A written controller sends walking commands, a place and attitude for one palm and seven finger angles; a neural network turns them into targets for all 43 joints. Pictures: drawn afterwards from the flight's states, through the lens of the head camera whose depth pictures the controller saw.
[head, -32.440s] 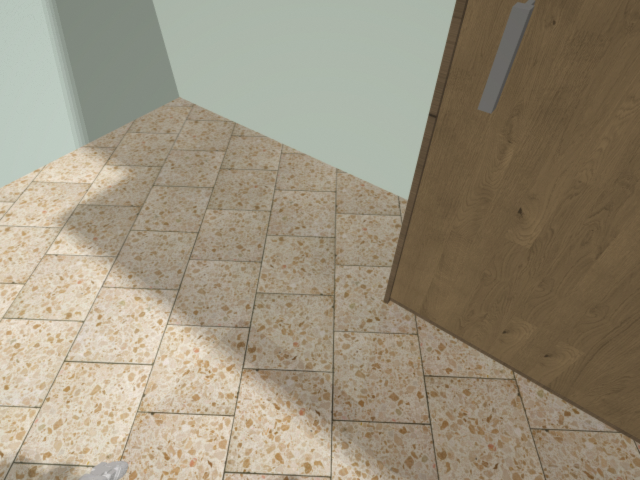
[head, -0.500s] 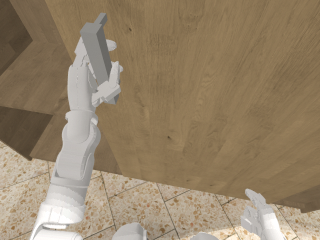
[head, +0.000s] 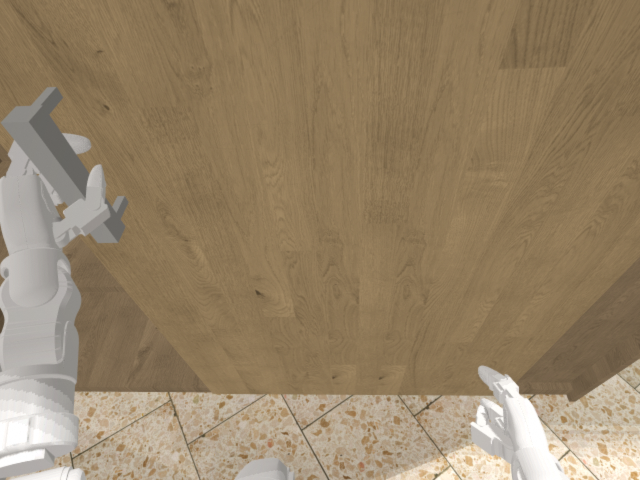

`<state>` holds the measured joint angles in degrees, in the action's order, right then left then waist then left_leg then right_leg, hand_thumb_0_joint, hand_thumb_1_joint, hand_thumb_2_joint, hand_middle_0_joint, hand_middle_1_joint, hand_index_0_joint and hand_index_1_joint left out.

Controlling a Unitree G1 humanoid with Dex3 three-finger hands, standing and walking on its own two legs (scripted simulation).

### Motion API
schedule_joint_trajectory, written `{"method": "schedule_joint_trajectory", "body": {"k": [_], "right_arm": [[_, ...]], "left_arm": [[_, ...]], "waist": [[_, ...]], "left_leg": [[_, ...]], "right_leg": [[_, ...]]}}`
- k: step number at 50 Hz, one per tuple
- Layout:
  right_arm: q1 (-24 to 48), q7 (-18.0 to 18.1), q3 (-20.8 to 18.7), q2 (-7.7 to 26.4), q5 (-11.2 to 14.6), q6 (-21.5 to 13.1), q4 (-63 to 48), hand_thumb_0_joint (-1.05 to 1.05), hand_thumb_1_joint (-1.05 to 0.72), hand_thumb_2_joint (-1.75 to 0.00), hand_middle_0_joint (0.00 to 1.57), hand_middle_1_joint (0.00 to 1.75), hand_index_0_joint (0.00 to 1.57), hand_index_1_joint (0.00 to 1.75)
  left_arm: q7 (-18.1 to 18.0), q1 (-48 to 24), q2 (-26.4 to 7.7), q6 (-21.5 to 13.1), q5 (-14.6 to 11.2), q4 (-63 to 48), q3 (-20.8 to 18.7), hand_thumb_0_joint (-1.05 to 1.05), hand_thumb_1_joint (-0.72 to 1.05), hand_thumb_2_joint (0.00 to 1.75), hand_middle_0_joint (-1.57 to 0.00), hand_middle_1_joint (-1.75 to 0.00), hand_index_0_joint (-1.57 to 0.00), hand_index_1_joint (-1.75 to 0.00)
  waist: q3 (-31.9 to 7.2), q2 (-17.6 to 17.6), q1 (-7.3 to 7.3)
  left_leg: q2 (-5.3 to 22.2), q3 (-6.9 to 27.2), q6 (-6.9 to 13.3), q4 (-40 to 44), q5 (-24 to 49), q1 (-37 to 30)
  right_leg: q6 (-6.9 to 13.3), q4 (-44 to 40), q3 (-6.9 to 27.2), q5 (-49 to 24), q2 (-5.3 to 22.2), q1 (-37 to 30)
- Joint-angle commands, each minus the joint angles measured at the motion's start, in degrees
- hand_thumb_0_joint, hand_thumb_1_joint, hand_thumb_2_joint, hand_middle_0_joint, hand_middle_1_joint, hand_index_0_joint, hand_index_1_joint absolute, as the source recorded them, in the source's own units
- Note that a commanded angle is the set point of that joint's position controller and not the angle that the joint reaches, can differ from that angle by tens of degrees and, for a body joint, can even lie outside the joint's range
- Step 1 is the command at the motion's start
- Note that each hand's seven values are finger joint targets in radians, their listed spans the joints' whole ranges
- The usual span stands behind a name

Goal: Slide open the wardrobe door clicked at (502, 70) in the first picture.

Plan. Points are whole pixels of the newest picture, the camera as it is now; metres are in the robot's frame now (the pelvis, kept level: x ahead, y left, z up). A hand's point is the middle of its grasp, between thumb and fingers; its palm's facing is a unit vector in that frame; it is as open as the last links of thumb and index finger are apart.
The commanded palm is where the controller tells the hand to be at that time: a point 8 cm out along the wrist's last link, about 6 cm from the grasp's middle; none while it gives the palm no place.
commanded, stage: stop walking and hold the door there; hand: left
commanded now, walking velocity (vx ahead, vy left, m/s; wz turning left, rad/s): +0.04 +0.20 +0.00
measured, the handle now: (82, 170) +0.39 +0.30 +0.20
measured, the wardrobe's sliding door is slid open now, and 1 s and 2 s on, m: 0.63 0.63 0.63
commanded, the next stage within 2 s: none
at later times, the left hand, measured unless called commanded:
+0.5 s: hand (97, 203) +0.35 +0.27 +0.18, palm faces +0.42 -0.89 -0.18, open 6.2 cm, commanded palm +0.32 +0.30 +0.15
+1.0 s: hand (95, 203) +0.35 +0.27 +0.18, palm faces +0.41 -0.89 -0.21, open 5.9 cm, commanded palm +0.32 +0.31 +0.15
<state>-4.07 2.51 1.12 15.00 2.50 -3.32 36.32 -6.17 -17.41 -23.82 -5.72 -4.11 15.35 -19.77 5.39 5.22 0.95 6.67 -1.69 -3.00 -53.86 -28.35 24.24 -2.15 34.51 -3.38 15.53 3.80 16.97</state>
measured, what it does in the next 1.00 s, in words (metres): steps on the spot: left foot, then right foot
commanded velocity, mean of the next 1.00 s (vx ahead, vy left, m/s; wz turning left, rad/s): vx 0.04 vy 0.01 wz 0.02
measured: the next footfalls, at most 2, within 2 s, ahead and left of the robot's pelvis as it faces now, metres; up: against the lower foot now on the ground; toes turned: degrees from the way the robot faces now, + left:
left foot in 0.16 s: +0.08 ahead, +0.10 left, +0.00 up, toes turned +4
right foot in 0.46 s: -0.01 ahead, -0.13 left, +0.00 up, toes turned -8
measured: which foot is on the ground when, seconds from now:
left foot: up 0.00-0.14, down 0.16-1.00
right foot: down 0.00-0.20, up 0.22-0.44, down 0.46-1.00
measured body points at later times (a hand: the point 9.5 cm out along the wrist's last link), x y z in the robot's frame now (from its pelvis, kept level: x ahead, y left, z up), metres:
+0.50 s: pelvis -0.05 +0.00 +0.01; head -0.06 +0.01 +0.46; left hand +0.32 +0.32 +0.19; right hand +0.02 -0.24 -0.10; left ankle +0.04 +0.10 -0.72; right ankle -0.04 -0.13 -0.73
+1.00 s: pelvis -0.06 +0.00 +0.01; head -0.07 +0.00 +0.46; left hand +0.33 +0.32 +0.19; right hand +0.01 -0.28 -0.10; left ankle +0.04 +0.10 -0.72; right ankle -0.05 -0.13 -0.72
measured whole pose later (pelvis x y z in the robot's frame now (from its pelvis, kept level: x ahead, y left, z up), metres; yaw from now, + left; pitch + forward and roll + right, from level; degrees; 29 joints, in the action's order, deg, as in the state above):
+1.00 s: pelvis -0.06 +0.00 +0.01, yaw -5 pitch -2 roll -1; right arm -17.8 6.0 0.1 16.9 2.8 -3.3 42.3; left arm -6.0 -31.7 -29.2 -10.8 -2.6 45.3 -18.6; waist 0.2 2.3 -0.7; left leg 4.1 -7.9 1.6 -29.6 -7.9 19.7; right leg -0.7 30.5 -2.7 14.3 0.9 14.1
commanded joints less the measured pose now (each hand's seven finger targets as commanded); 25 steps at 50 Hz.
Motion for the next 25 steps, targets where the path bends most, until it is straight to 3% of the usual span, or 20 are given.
{"method": "schedule_joint_trajectory", "body": {"k": [1, 2, 3, 5, 6, 7, 8, 9, 10, 11, 13, 15, 17, 21, 24, 25], "right_arm": [[0.18, 2.71, -2.41, 5.61, -0.25, -2.13, -5.70, 0.00, -0.90, -0.90, 0.20, 0.30, 0.20, 0.30], [-0.10, 2.94, -2.63, 5.80, -0.51, -1.55, -5.39, 0.00, -0.90, -0.90, 0.20, 0.30, 0.20, 0.30], [0.42, 3.16, -3.05, 6.49, -0.64, -1.18, -5.12, 0.00, -0.90, -0.90, 0.20, 0.30, 0.20, 0.30], [-1.02, 3.05, -3.16, 6.61, -0.85, -0.92, -5.17, 0.00, -0.90, -0.90, 0.20, 0.30, 0.20, 0.30], [-1.97, 3.03, -3.48, 6.90, -0.86, -0.83, -4.58, 0.00, -0.90, -0.90, 0.20, 0.30, 0.20, 0.30], [-2.57, 3.01, -4.08, 7.79, -0.89, -0.81, -4.35, 0.00, -0.90, -0.90, 0.20, 0.30, 0.20, 0.30], [-2.20, 3.08, -5.08, 10.19, -0.82, -0.64, -4.97, 0.00, -0.90, -0.90, 0.20, 0.30, 0.20, 0.30], [-2.95, 2.61, -4.63, 10.17, -0.38, -0.54, -6.12, 0.00, -0.90, -0.90, 0.20, 0.30, 0.20, 0.30], [-3.54, 2.31, -3.39, 7.95, -0.12, -0.74, -5.97, 0.00, -0.90, -0.90, 0.20, 0.30, 0.20, 0.30], [-3.49, 2.62, -3.61, 8.44, -0.61, -0.92, -5.63, 0.00, -0.90, -0.90, 0.20, 0.30, 0.20, 0.30], [-4.66, 3.17, -3.69, 8.41, -0.81, -1.41, -4.77, 0.00, -0.90, -0.90, 0.20, 0.30, 0.20, 0.30], [-5.95, 3.11, -3.39, 8.62, -1.01, -2.30, -4.01, 0.00, -0.90, -0.90, 0.20, 0.30, 0.20, 0.30], [-7.02, 3.12, -3.00, 8.74, -1.04, -2.95, -3.57, 0.00, -0.90, -0.90, 0.20, 0.30, 0.20, 0.30], [-7.67, 3.42, -2.58, 9.50, -1.36, -3.33, -2.64, 0.00, -0.90, -0.90, 0.20, 0.30, 0.20, 0.30], [-8.12, 3.62, -2.69, 9.35, -1.38, -3.30, -2.15, 0.00, -0.90, -0.90, 0.20, 0.30, 0.20, 0.30], [-8.18, 3.61, -2.87, 9.03, -0.90, -3.30, -2.24, 0.00, -0.90, -0.90, 0.20, 0.30, 0.20, 0.30]], "left_arm": [[-1.64, -12.94, -15.82, -3.22, 1.45, -5.14, -7.50, 0.00, 0.90, 0.90, -0.45, -1.40, -0.45, -1.40], [-1.50, -12.28, -15.29, -3.28, 1.77, -3.66, -6.91, 0.00, 0.90, 0.90, -0.45, -1.40, -0.45, -1.40], [-1.53, -12.31, -16.43, -3.36, 1.89, -3.04, -7.12, 0.00, 0.90, 0.90, -0.45, -1.40, -0.45, -1.40], [-1.44, -15.10, -14.59, -4.35, 2.13, -4.90, -4.73, 0.00, 0.90, 0.90, -0.45, -1.40, -0.45, -1.40], [-1.53, -15.33, -13.90, -4.64, 2.09, -4.47, -3.85, 0.00, 0.90, 0.90, -0.45, -1.40, -0.45, -1.40], [-1.51, -15.85, -13.16, -5.04, 2.00, -4.74, -2.71, 0.00, 0.90, 0.90, -0.45, -1.40, -0.45, -1.40], [-1.31, -17.55, -13.29, -5.66, 1.82, -7.01, -1.73, 0.00, 0.90, 0.90, -0.45, -1.40, -0.45, -1.40], [-0.83, -18.27, -9.72, -5.94, 2.02, -8.19, 1.81, 0.00, 0.90, 0.90, -0.45, -1.40, -0.45, -1.40], [-0.32, -16.84, -5.84, -5.89, 1.71, -6.64, 4.92, 0.00, 0.90, 0.90, -0.45, -1.40, -0.45, -1.40], [-1.16, -17.55, -10.42, -5.68, 2.45, -4.96, 1.14, 0.00, 0.90, 0.90, -0.45, -1.40, -0.45, -1.40], [-1.72, -19.50, -13.30, -5.76, 2.35, -5.34, 0.23, 0.00, 0.90, 0.90, -0.45, -1.40, -0.45, -1.40], [-1.23, -21.24, -10.69, -5.04, 2.31, -4.84, 2.60, 0.00, 0.90, 0.90, -0.45, -1.40, -0.45, -1.40], [-0.96, -21.99, -10.46, -4.17, 2.07, -3.12, 3.46, 0.00, 0.90, 0.90, -0.45, -1.40, -0.45, -1.40], [-0.84, -23.59, -15.38, -3.53, 2.40, 1.99, 0.46, 0.00, 0.90, 0.90, -0.45, -1.40, -0.45, -1.40], [-0.80, -24.60, -19.59, -3.60, 2.89, 6.22, -2.58, 0.00, 0.90, 0.90, -0.45, -1.40, -0.45, -1.40], [-0.69, -25.74, -18.62, -3.69, 2.62, 7.01, -2.07, 0.00, 0.90, 0.90, -0.45, -1.40, -0.45, -1.40]], "waist": [[-20.67, -23.21, -0.59], [-19.94, -23.43, -0.70], [-18.87, -20.44, -0.47], [-18.65, -17.23, -0.60], [-17.90, -15.68, -1.13], [-17.00, -11.28, -1.17], [-15.48, -0.43, -0.77], [-15.41, 6.82, -0.08], [-15.49, 9.91, -1.52], [-13.18, 10.50, -1.50], [-13.28, 5.57, -0.98], [-14.95, 6.59, -1.49], [-15.61, 8.33, -1.87], [-16.19, 5.40, -1.79], [-16.34, 1.06, -2.15], [-16.82, -1.35, -1.99]], "left_leg": [[-4.65, 0.50, 0.27, -1.70, 0.65, 1.71], [-5.07, 0.01, 0.61, 2.89, 2.86, -1.56], [-5.12, -0.68, 1.01, 8.35, 4.11, -3.41], [-5.39, -1.51, 1.36, 17.86, 9.11, -8.06], [-5.31, -1.95, 1.47, 23.98, 13.98, -12.72], [-3.28, -1.98, 1.75, 28.48, 18.22, -16.16], [3.04, 4.62, 3.63, 32.16, 20.48, -15.43], [8.28, 10.48, 6.63, 34.99, 21.17, -12.95], [11.08, 16.36, 7.60, 41.76, 9.97, -10.68], [13.18, 19.75, 8.97, 44.87, 4.45, -7.99], [12.27, 16.32, 9.87, 40.87, 13.99, -11.65], [10.26, 10.94, 8.71, 38.64, 21.17, -15.81], [9.57, 8.90, 7.82, 38.48, 19.49, -16.44], [7.16, 5.85, 5.51, 35.80, 16.67, -13.52], [3.94, 2.56, 3.35, 33.08, 14.61, -12.15], [3.46, 1.55, 3.12, 32.55, 11.87, -12.73]], "right_leg": [[8.65, -7.37, 10.04, -49.57, 13.97, -16.86], [7.92, -8.43, 8.78, -43.53, 13.23, -13.84], [7.73, -8.96, 8.53, -38.55, 13.17, -12.59], [7.04, -10.66, 8.68, -25.48, 12.43, -9.11], [5.89, -11.18, 8.35, -16.41, 10.98, -5.11], [4.78, -9.99, 7.47, -8.72, 8.46, -2.35], [3.07, -6.00, 4.95, -0.91, 3.66, -0.15], [1.44, -1.54, 1.39, 4.38, -0.68, 0.34], [1.56, 6.74, 1.29, 11.27, -3.20, 0.76], [1.70, 12.86, 3.29, 12.36, -2.90, 2.28], [1.61, 10.91, 4.30, 9.33, -1.59, 2.73], [1.21, 5.80, 2.29, 8.59, -2.50, 1.23], [1.27, 1.12, 1.15, 7.36, -3.09, -1.16], [1.80, -10.64, 1.27, 1.40, -2.40, -7.81], [2.65, -11.86, 3.46, -2.09, 0.56, -6.37], [2.34, -11.78, 3.36, -0.41, 0.29, -5.02]]}}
